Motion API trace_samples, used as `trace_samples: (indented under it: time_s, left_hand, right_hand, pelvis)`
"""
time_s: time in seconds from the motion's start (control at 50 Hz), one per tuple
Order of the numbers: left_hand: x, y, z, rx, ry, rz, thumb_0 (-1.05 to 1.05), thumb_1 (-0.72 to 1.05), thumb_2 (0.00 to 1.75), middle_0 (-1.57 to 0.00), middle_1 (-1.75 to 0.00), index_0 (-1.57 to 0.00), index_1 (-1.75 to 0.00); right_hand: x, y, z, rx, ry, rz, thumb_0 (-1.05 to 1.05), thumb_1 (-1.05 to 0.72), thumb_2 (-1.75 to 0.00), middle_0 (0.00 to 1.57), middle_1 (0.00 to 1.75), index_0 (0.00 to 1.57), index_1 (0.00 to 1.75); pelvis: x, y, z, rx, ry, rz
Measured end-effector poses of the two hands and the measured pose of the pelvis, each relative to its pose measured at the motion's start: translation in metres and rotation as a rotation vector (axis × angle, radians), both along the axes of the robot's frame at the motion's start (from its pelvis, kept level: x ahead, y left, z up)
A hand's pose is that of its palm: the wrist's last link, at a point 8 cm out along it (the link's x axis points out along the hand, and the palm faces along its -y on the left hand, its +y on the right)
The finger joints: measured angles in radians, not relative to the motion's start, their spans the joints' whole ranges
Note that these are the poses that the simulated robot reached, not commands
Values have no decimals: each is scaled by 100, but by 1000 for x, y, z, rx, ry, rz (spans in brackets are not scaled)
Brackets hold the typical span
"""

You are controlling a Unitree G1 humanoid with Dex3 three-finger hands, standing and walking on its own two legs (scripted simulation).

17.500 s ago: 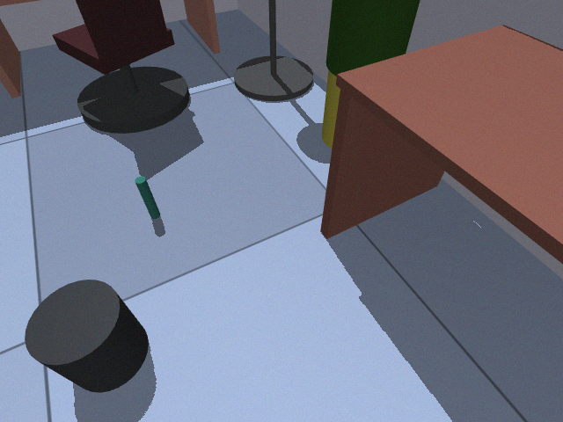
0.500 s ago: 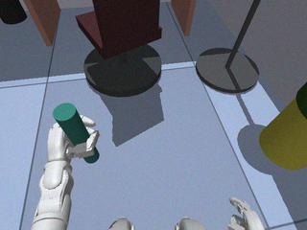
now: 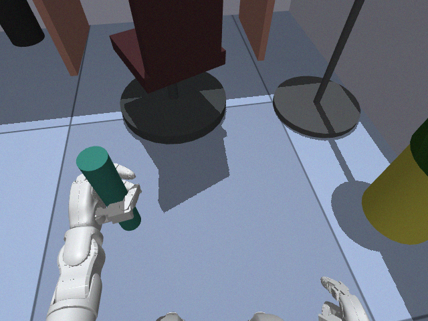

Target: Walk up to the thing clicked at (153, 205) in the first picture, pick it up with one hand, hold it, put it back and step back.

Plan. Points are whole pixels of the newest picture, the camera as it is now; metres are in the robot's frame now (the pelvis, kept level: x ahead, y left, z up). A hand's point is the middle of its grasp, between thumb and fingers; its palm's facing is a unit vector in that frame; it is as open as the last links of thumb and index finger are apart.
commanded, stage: hold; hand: left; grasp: from the side
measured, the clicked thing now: (115, 195) +0.33 +0.18 +0.04
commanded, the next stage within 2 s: none
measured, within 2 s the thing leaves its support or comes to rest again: neither
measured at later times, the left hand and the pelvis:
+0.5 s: hand (120, 195) +0.32 +0.17 +0.06, palm faces +0.10 -1.00 +0.00, open 5.5 cm; pelvis +0.00 +0.01 +0.01, yaw +0 degrees
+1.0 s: hand (121, 195) +0.32 +0.17 +0.05, palm faces +0.10 -1.00 -0.01, open 5.5 cm; pelvis +0.00 +0.01 +0.01, yaw +0 degrees
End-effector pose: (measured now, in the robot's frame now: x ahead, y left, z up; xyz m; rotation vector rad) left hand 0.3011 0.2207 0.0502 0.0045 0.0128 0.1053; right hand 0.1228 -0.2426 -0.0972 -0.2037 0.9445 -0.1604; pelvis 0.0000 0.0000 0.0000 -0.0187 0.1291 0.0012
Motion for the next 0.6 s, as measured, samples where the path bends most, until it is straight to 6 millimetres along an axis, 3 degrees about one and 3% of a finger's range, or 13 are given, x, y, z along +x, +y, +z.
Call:
trace_samples:
  time_s: [0.6]
  left_hand:
    - [-4,6,8,-1,0,8,3,16,107,-96,-110,-101,-107]
  right_hand:
    - [-6,9,9,1,-18,-1,1,-92,-89,20,30,20,30]
  pelvis:
    - [-5,6,7,-1,-33,-3]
